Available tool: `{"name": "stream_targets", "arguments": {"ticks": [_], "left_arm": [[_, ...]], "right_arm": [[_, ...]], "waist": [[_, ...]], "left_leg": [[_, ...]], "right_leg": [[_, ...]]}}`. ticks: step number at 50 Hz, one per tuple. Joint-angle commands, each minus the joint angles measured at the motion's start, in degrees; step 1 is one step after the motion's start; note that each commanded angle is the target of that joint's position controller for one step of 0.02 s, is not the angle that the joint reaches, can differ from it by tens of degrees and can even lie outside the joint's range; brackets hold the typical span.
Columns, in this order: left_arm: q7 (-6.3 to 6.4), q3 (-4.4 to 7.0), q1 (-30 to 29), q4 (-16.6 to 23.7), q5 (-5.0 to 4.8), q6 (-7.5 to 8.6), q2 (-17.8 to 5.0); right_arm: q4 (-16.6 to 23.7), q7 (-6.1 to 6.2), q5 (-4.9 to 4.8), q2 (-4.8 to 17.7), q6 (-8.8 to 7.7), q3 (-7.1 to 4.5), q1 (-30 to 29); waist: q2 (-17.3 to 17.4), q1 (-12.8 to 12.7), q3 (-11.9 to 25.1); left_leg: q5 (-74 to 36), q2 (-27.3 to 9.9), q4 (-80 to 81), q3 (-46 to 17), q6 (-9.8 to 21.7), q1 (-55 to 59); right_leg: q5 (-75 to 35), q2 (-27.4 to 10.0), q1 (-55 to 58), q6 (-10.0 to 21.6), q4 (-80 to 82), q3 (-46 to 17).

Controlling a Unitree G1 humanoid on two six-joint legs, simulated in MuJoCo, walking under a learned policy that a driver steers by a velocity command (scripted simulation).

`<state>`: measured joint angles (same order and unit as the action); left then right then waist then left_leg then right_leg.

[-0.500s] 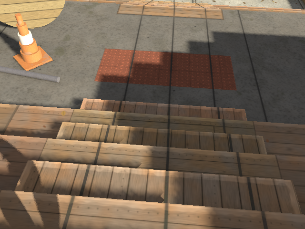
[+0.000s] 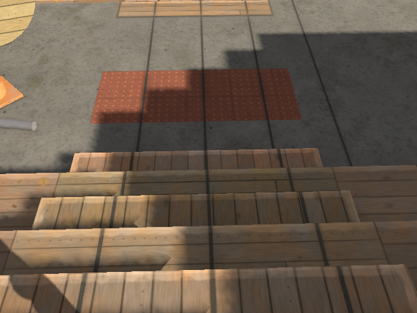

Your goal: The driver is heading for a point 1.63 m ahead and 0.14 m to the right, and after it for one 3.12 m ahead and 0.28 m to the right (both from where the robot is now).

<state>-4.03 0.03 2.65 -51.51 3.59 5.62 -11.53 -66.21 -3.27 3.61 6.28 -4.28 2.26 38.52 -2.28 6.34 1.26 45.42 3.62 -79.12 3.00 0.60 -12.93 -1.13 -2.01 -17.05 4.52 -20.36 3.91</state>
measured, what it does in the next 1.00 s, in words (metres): walks ahead: left foot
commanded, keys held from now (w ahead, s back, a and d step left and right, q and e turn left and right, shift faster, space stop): no key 0.90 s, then w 0.10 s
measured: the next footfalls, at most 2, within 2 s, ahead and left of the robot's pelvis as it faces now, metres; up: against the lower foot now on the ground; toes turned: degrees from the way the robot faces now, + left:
left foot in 0.24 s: +0.16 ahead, +0.13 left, +0.00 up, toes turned +1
right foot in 1.54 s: +0.42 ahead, -0.08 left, -0.14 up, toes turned -5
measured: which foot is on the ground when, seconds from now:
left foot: up 0.00-0.22, down 0.24-1.00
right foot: down 0.00-1.00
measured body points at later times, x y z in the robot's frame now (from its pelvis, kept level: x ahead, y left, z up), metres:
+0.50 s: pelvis +0.10 +0.03 -0.03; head +0.12 +0.04 +0.42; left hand +0.19 +0.28 -0.16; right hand +0.18 -0.21 -0.16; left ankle +0.12 +0.13 -0.75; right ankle +0.06 -0.09 -0.75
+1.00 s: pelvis +0.11 +0.03 -0.02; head +0.12 +0.03 +0.43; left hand +0.11 +0.27 -0.17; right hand +0.15 -0.23 -0.17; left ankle +0.12 +0.13 -0.75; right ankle +0.06 -0.09 -0.75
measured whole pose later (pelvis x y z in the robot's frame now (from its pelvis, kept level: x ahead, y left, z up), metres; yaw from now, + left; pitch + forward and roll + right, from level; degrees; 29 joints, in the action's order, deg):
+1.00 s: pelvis +0.11 +0.03 -0.02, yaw -2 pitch +0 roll +1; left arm -2.2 5.8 19.0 -59.2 3.3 1.8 -10.7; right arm -61.5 -3.7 1.7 13.0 -4.5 -3.5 13.6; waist -0.9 -0.9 -1.2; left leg 22.0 0.9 -31.9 3.8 5.2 -14.8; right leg 24.9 -2.9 -9.8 3.0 -31.8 4.2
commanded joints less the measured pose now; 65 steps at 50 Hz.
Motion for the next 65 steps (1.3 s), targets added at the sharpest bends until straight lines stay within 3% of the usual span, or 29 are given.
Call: {"name": "stream_targets", "arguments": {"ticks": [1, 2, 3, 4, 5, 7, 9, 10, 12, 13, 14, 15, 16, 18, 20, 23, 28, 45, 47, 49, 52, 55, 58, 60, 61, 62, 63, 64, 65], "left_arm": [[1.19, 6.04, 39.25, -9.62, 2.47, -1.75, -15.04], [1.2, 6.12, 28.83, -6.41, 2.04, -1.41, -13.73], [0.9, 3.78, 14.03, -1.57, 0.62, -1.1, -7.66], [-0.06, 1.39, 6.0, -0.63, -1.8, -0.36, -2.3], [0.83, 0.91, 4.08, 1.18, -1.64, 0.55, -0.88], [0.19, 1.8, 9.58, -0.78, -0.97, 2.03, -5.28], [-0.9, 2.82, 7.12, 0.25, -0.18, 2.05, -9.59], [-1.41, 2.35, 4.88, 1.03, 0.49, 1.63, -8.66], [-2.49, 0.61, -0.75, 2.37, -1.65, 1.25, -4.92], [-2.9, 1.48, 4.05, 2.09, -4.7, 0.34, -4.91], [-1.81, 3.94, 21.86, -0.41, -6.02, -1.06, -7.97], [-0.17, 4.85, 23.89, -1.33, -5.73, -2.19, -10.15], [0.66, 4.79, 21.4, -0.39, -4.2, -2.97, -8.55], [0.88, 4.36, 18.4, -1.41, -3.72, -3.53, -5.84], [0.29, 4.66, 16.88, -2.02, -4.14, -3.15, -6.42], [0.3, 5.32, 13.43, -1.08, -3.65, -2.92, -5.9], [0.22, 5.59, 12.88, -1.7, -3.64, -3.22, -5.38], [0.11, 5.93, 16.97, -6.38, -2.73, -3.79, -4.47], [1.2, 7.52, 19.54, -6.75, -0.76, -3.93, -7.65], [2.85, 7.51, 22.91, -7.05, 0.91, -3.49, -5.85], [5.17, 5.79, 26.82, -7.49, 0.02, -1.86, -1.0], [6.01, 4.71, 28.69, -6.93, 0.02, -0.96, -1.85], [5.96, 4.14, 26.89, -7.51, 0.43, -0.4, -2.89], [3.79, 4.93, 17.06, -3.94, 1.57, -0.27, -5.39], [2.09, 4.16, 12.33, -0.27, 2.16, 0.69, 0.31], [1.55, 3.44, 4.38, 3.42, 0.32, 1.86, 2.17], [2.14, 3.61, 2.18, 4.16, -0.4, 2.4, 0.23], [2.85, 3.95, 6.48, 2.0, 0.0, 2.72, -0.9], [3.53, 3.0, 11.96, 0.82, 1.43, 2.09, 2.03]], "right_arm": [[8.56, -3.71, -2.31, 6.22, -0.53, -1.89, -4.25], [13.12, -3.01, -2.64, 8.71, -0.76, -2.71, -12.53], [14.28, -1.41, -1.51, 8.21, -0.7, -2.88, -13.87], [13.89, -0.38, -0.71, 4.85, -0.41, -2.4, -15.89], [10.96, 0.2, 0.13, 2.39, -0.58, -1.77, -10.73], [5.61, -1.03, 0.86, 3.08, -0.35, -3.01, -3.12], [6.0, -1.56, 0.96, 3.86, 0.13, -3.13, -1.48], [4.22, -1.82, 0.87, 4.66, -0.32, -3.63, 4.32], [4.67, -0.82, -0.61, 9.58, -1.69, -6.14, 5.75], [7.87, -0.64, -2.17, 13.6, -2.22, -6.42, -4.14], [12.61, -1.78, -3.86, 16.51, -2.66, -5.6, -19.84], [14.87, -2.97, -4.25, 14.62, -2.66, -4.86, -28.69], [15.47, -3.21, -4.7, 13.74, -2.73, -4.45, -31.62], [13.93, -3.71, -5.81, 12.79, -1.82, -4.47, -30.53], [11.53, -3.09, -4.96, 15.23, -1.43, -5.7, -25.2], [10.69, -2.48, -4.69, 11.25, -1.05, -5.01, -25.57], [9.72, -2.88, -4.43, 12.28, -0.37, -5.21, -26.32], [6.45, -2.29, -3.97, 12.59, -0.24, -5.43, -26.61], [6.06, -1.07, -2.42, 16.38, -0.3, -7.35, -24.04], [5.97, 0.65, -0.97, 13.86, -0.78, -7.66, -21.68], [9.32, 2.52, -1.15, 5.57, -1.23, -5.95, -26.41], [13.5, 2.9, 0.01, 5.25, -1.89, -5.82, -30.69], [11.88, 2.29, 0.35, 6.87, -3.23, -6.8, -22.16], [5.39, 2.03, 1.16, 7.85, -4.33, -7.64, -2.12], [3.27, 2.59, 1.49, 11.48, -4.72, -7.46, 11.26], [0.66, 2.27, 1.81, 12.53, -4.98, -6.72, 16.03], [1.34, 1.86, 1.68, 10.22, -4.82, -5.85, 9.45], [3.1, 1.52, 1.14, 7.05, -4.11, -4.85, 0.52], [3.28, 1.81, 1.85, 4.24, -3.55, -4.02, -3.61]], "waist": [[-4.12, -17.51, 18.32], [2.64, -14.43, 12.49], [7.56, -8.08, 8.08], [4.59, -1.84, -0.99], [0.84, -0.2, -5.76], [2.26, 1.14, -3.82], [-0.31, 2.77, -0.72], [-0.65, 4.84, -0.12], [3.13, 8.26, -0.04], [9.55, 2.94, 0.14], [15.7, -10.44, 2.7], [12.57, -12.55, 1.41], [9.24, -12.73, 1.86], [5.46, -11.16, -2.49], [4.41, -8.08, -2.38], [3.8, -7.69, 1.02], [2.53, -7.12, 1.84], [1.78, -7.21, -2.75], [1.25, -7.07, -5.27], [0.74, -7.41, -9.69], [-3.49, -10.08, -7.59], [-5.89, -10.98, -9.44], [-1.24, -6.38, -11.14], [7.69, 3.98, -7.8], [20.11, 8.99, -1.47], [11.52, 10.7, -12.04], [3.07, 6.56, -14.57], [-0.66, 1.31, -12.2], [-1.24, -2.89, -10.12]], "left_leg": [[9.69, -2.1, -41.52, -6.0, -5.37, -52.02], [4.99, -5.86, -31.3, -4.49, -4.95, -55.35], [-2.94, -10.22, -16.44, -8.19, -3.4, -43.41], [-4.7, -11.83, -5.07, -7.92, -3.88, -30.56], [-20.81, -11.91, 6.88, -7.17, -3.2, -18.67], [-43.29, -9.35, 21.42, -2.22, -2.42, -7.38], [-44.47, -7.37, 23.39, -0.87, -3.97, 2.72], [-51.62, -6.85, 19.08, -1.27, -3.85, 9.74], [-49.07, -6.13, 29.33, -0.95, -4.25, 17.02], [-66.43, -8.56, 42.66, -3.78, -0.87, 11.56], [-70.93, -15.45, 50.24, -13.99, 8.49, 0.66], [-60.81, -14.53, 50.35, -12.59, 9.53, -4.87], [-52.71, -11.99, 50.39, -10.06, 6.91, -5.4], [-35.48, -9.47, 52.4, -9.51, 2.69, -8.53], [-39.48, -8.14, 51.39, -6.8, 3.4, -4.73], [-50.15, -7.28, 49.46, -4.12, 3.39, -0.2], [-55.82, -6.54, 49.57, -2.26, 2.72, 3.04], [-41.71, -4.67, 55.01, -0.69, 3.22, 3.01], [-15.8, -4.84, 56.18, -1.9, 6.65, 0.1], [-2.61, -6.97, 55.09, -5.43, 10.7, -5.31], [-14.97, -5.3, 45.89, -1.63, 8.68, -9.98], [-19.01, -3.81, 32.99, -0.54, 7.01, -14.99], [-20.82, -3.28, 35.53, 1.05, 8.66, -7.13], [-26.03, -3.65, 45.99, -1.05, 10.89, 18.04], [-26.31, -17.49, 58.21, -32.53, 20.07, 31.01], [-19.96, -27.17, 62.57, -49.21, 24.73, 30.44], [-20.25, -28.24, 61.1, -45.05, 22.92, 27.42], [-23.2, -25.03, 56.65, -35.84, 20.98, 19.61], [-28.52, -22.12, 53.98, -26.55, 18.8, 12.56]], "right_leg": [[-85.93, -25.99, 65.09, 23.61, -18.37, -21.98], [-66.34, -25.31, 52.31, 20.85, -13.15, -20.27], [-53.73, -23.59, 31.09, 17.09, -9.0, -16.37], [-45.46, -18.31, 7.46, 13.66, -5.5, -10.63], [-33.3, -12.22, -10.6, 12.63, 2.62, -6.11], [-30.78, -6.43, -16.57, 11.48, -0.47, -0.64], [-28.8, -6.9, -22.17, 10.27, -3.04, -2.1], [-25.71, -6.99, -26.2, 8.93, -9.14, -2.06], [-20.19, -5.53, -26.39, 4.81, -16.18, -1.82], [-7.48, -1.4, -17.3, 0.55, -20.37, 1.02], [17.55, 1.65, -4.75, -3.38, -21.49, 2.83], [23.24, 1.69, 0.27, -4.57, -20.67, 3.51], [21.39, 0.68, 1.05, -4.96, -16.99, 3.01], [23.19, 0.54, 1.8, -6.21, -10.57, 2.47], [16.76, 0.96, 2.28, -4.68, -8.95, 1.62], [6.54, 0.53, 4.91, -4.47, -8.48, 1.68], [4.03, 0.11, 4.08, -5.99, -7.92, 1.32], [13.06, -0.51, 2.33, -5.05, -4.15, 1.52], [33.25, -1.23, 0.91, -1.05, -3.06, 0.02], [44.79, -4.48, -0.48, 5.05, -1.77, -5.03], [39.12, -10.56, 9.04, 10.11, 1.81, -13.32], [35.34, -17.12, 10.15, 12.62, 4.13, -20.39], [35.73, -12.91, 2.09, 11.01, -5.33, -14.23], [27.28, -3.45, -18.59, 9.14, -28.55, -2.9], [37.11, 6.89, -32.86, 3.95, -52.04, 0.08], [35.91, 5.24, -52.6, 4.32, -55.11, -14.71], [28.21, 1.62, -54.85, 4.13, -54.61, -17.47], [21.44, -1.23, -48.17, 3.45, -53.12, -14.86], [14.1, -3.84, -41.46, 4.44, -50.6, -13.88]]}}
Velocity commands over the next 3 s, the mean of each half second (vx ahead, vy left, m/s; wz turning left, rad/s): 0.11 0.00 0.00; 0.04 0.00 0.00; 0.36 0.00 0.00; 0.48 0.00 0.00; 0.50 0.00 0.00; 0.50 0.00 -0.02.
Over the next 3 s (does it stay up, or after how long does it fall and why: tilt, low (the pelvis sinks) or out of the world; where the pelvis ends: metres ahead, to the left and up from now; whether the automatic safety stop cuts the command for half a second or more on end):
stays up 1.12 0.03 -0.52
